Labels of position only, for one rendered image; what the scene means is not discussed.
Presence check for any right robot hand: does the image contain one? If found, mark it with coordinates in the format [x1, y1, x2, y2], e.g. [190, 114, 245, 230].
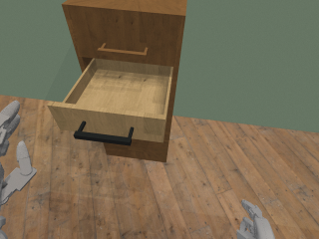
[236, 199, 275, 239]

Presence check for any handle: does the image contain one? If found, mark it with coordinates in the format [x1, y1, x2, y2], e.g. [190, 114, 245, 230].
[97, 48, 148, 60]
[74, 120, 134, 146]

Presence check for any drawer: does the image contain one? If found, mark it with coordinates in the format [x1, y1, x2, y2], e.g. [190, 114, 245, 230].
[47, 58, 173, 143]

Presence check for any cabinet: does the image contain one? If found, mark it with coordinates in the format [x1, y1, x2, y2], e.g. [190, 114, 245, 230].
[62, 0, 187, 163]

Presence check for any left robot hand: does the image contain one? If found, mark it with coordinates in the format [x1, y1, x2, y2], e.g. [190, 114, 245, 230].
[0, 100, 37, 211]

